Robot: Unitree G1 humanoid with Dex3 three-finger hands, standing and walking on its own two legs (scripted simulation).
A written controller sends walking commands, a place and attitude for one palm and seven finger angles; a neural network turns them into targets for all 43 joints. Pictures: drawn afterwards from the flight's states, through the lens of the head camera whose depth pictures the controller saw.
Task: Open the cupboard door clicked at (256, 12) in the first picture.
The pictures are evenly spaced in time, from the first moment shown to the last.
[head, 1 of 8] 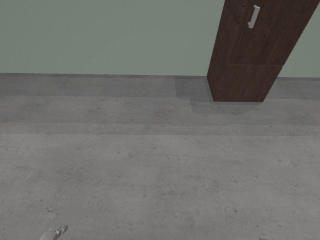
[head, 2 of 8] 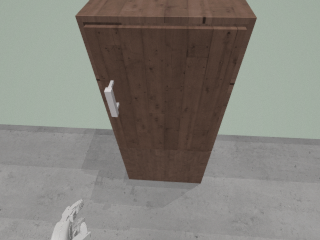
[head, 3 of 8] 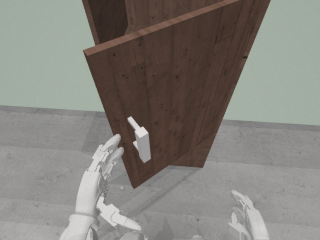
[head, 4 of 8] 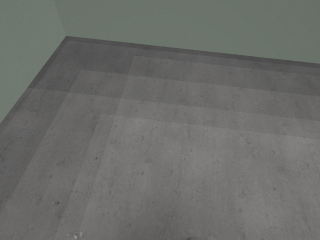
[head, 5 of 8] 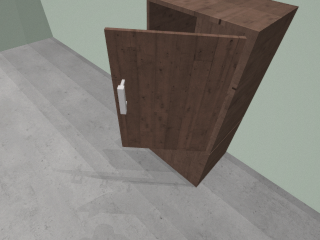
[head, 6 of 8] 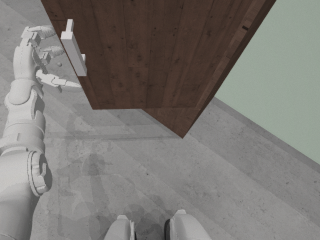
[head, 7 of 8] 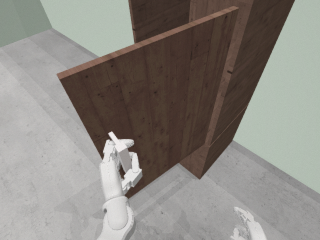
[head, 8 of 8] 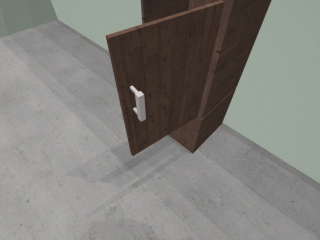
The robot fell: no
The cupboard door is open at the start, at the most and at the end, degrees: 0 80 80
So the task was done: yes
